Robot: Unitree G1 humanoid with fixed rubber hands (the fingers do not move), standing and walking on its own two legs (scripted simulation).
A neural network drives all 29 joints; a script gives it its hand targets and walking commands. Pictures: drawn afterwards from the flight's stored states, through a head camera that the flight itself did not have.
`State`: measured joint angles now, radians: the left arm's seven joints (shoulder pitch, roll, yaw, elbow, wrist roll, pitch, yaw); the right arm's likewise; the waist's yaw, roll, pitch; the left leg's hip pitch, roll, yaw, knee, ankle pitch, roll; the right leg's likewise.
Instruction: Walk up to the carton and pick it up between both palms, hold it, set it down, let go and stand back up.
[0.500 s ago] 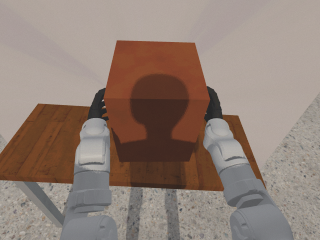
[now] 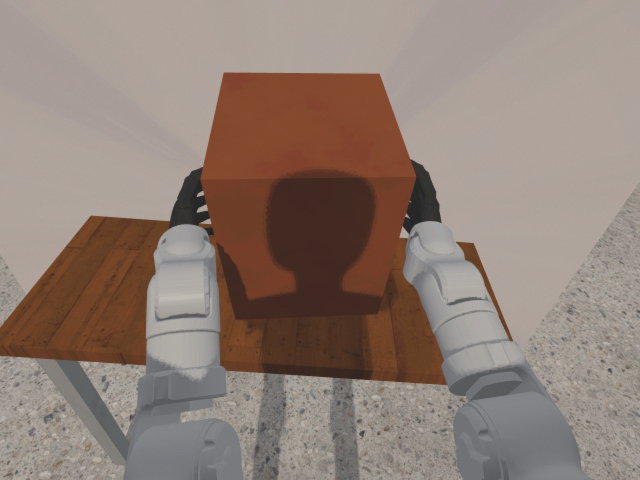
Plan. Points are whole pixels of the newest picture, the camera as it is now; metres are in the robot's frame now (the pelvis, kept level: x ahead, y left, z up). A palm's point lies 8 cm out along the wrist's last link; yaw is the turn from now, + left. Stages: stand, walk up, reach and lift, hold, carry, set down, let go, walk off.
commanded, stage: hold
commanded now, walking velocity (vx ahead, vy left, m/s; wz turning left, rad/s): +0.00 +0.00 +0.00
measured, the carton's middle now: (305, 200) +0.43 +0.02 +0.17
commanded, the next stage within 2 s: none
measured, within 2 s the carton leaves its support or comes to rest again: neither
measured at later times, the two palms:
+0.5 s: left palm (208, 237) +0.36 +0.14 +0.16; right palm (434, 231) +0.37 -0.14 +0.17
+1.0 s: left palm (193, 242) +0.35 +0.16 +0.16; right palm (423, 234) +0.36 -0.13 +0.17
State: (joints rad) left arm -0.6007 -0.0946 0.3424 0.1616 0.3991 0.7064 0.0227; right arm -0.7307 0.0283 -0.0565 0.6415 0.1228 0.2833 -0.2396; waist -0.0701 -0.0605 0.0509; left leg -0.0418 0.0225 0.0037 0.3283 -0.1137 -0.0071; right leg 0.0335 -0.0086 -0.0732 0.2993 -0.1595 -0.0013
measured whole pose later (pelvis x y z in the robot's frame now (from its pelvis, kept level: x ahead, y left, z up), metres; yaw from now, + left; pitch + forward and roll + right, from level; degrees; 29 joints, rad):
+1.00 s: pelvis +0.01 +0.00 +0.00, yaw +1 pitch -12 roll -1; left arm -0.51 -0.10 0.31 0.02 0.40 0.73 -0.01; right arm -0.63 0.03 0.02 0.49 0.13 0.24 -0.28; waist -0.10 -0.06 0.13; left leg 0.01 0.02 -0.01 0.33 -0.13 -0.01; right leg 0.10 0.00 -0.09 0.28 -0.17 0.00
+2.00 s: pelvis +0.00 +0.00 +0.00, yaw +0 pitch -11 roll -1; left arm -0.56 -0.10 0.33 0.12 0.41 0.71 0.01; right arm -0.70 0.04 -0.05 0.62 0.10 0.19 -0.23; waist -0.08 -0.07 0.11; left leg -0.01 0.02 0.01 0.32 -0.11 -0.01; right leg 0.07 -0.01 -0.09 0.29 -0.16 0.00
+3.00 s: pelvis +0.00 -0.01 +0.00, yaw +1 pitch -12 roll -1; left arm -0.57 -0.08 0.35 0.12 0.43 0.70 -0.03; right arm -0.72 0.07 -0.07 0.62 0.06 0.18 -0.24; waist -0.08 -0.08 0.12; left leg 0.00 0.02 0.00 0.30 -0.10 -0.01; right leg 0.08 -0.01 -0.10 0.28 -0.16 -0.01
